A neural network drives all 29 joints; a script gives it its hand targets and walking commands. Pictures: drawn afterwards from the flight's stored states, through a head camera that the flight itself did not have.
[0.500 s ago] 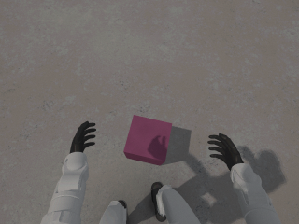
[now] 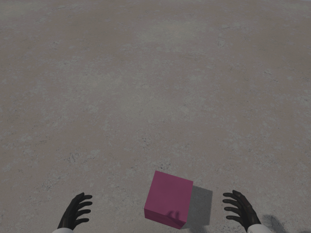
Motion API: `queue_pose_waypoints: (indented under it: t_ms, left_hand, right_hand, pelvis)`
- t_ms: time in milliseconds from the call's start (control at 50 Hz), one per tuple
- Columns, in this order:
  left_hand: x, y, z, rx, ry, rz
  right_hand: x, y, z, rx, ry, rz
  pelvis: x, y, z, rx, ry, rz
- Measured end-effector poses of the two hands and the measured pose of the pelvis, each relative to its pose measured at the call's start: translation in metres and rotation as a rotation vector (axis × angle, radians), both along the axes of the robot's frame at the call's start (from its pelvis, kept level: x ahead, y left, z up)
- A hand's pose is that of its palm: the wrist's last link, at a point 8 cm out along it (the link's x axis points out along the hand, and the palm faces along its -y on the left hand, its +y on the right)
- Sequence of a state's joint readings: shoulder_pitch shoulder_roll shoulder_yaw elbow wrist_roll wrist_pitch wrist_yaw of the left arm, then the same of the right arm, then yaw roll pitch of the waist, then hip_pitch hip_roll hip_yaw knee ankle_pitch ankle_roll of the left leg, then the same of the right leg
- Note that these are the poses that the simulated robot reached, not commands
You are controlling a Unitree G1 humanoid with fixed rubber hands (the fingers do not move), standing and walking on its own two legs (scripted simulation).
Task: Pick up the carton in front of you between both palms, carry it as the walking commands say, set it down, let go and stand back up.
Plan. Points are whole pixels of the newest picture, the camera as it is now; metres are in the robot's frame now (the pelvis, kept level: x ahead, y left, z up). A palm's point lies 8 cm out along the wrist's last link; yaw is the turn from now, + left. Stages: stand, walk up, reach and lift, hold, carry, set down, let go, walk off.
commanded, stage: let go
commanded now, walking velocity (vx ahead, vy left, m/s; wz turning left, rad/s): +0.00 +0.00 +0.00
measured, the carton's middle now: (167, 200) +0.36 -0.08 -0.65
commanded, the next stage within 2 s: stand in 0.42 s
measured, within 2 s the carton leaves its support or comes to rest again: neither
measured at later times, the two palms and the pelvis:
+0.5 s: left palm out of the picture +0.13 +0.23 -0.08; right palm out of the picture +0.13 -0.25 -0.06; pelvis -0.04 +0.00 +0.00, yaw +0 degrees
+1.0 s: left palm out of the picture +0.10 +0.27 -0.09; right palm out of the picture +0.14 -0.31 -0.10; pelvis +0.00 -0.03 -0.01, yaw +3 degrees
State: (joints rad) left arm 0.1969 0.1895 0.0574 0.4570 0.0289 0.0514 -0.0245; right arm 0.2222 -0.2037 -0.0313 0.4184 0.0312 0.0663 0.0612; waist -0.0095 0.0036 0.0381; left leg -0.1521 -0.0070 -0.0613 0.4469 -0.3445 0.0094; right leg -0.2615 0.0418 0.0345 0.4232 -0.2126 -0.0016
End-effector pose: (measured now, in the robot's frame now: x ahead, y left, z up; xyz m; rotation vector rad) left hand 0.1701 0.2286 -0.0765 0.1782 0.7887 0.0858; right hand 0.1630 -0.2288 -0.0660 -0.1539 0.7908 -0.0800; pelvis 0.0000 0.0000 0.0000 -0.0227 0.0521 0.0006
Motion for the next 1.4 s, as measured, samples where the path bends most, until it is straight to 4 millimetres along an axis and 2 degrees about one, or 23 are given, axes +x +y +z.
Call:
queue_pose_waypoints:
  t_ms: [100, 200, 320, 460, 500, 620, 700, 800, 920, 1000, 1180, 1400]
  left_hand:
    - [-0.013, 0.016, 0.009, -0.005, -0.008, 0.001]
    - [-0.017, 0.025, 0.010, 0.007, -0.026, 0.016]
    - [-0.021, 0.014, 0.007, -0.011, -0.035, 0.006]
    - [-0.031, -0.002, 0.004, 0.002, -0.016, -0.019]
    - [-0.042, 0.005, 0.001, 0.055, 0.013, -0.011]
    - [-0.083, 0.044, 0.001, 0.205, 0.112, 0.057]
    - [-0.096, 0.057, 0.004, 0.247, 0.156, 0.095]
    - [-0.091, 0.052, 0.002, 0.246, 0.174, 0.113]
    - [-0.076, 0.040, -0.006, 0.214, 0.179, 0.123]
    - [-0.073, 0.039, -0.010, 0.203, 0.193, 0.134]
    - [-0.081, 0.047, -0.015, 0.191, 0.225, 0.152]
    - [-0.097, 0.056, -0.015, 0.186, 0.256, 0.158]
  right_hand:
    - [0.004, 0.009, 0.003, -0.017, -0.019, -0.001]
    - [-0.003, 0.011, 0.005, -0.044, -0.014, -0.016]
    - [-0.019, 0.001, 0.009, -0.073, -0.008, -0.030]
    - [-0.031, -0.011, 0.010, -0.092, -0.009, -0.017]
    - [-0.035, -0.021, 0.002, -0.118, -0.014, -0.014]
    - [-0.049, -0.058, -0.023, -0.163, 0.041, 0.005]
    - [-0.049, -0.069, -0.034, -0.164, 0.092, 0.029]
    - [-0.039, -0.077, -0.039, -0.172, 0.123, 0.050]
    - [-0.024, -0.082, -0.036, -0.188, 0.135, 0.059]
    - [-0.021, -0.085, -0.035, -0.202, 0.146, 0.054]
    - [-0.030, -0.085, -0.032, -0.230, 0.177, 0.046]
    - [-0.051, -0.082, -0.032, -0.231, 0.206, 0.041]
  pelvis:
    - [0.000, 0.012, 0.002, -0.001, -0.025, 0.000]
    - [-0.005, 0.018, 0.001, 0.000, -0.049, -0.006]
    - [-0.016, 0.016, -0.001, 0.003, -0.083, -0.014]
    - [-0.033, 0.003, -0.003, 0.013, -0.119, -0.012]
    - [-0.035, 0.000, -0.005, 0.019, -0.099, -0.008]
    - [-0.032, -0.011, -0.009, 0.026, -0.065, 0.016]
    - [-0.026, -0.018, -0.009, 0.028, -0.052, 0.029]
    - [-0.016, -0.026, -0.008, 0.031, -0.047, 0.042]
    - [-0.005, -0.031, -0.006, 0.028, -0.048, 0.054]
    - [-0.001, -0.032, -0.005, 0.023, -0.056, 0.059]
    - [-0.002, -0.029, -0.003, 0.022, -0.073, 0.057]
    - [-0.013, -0.022, 0.001, 0.024, -0.089, 0.050]
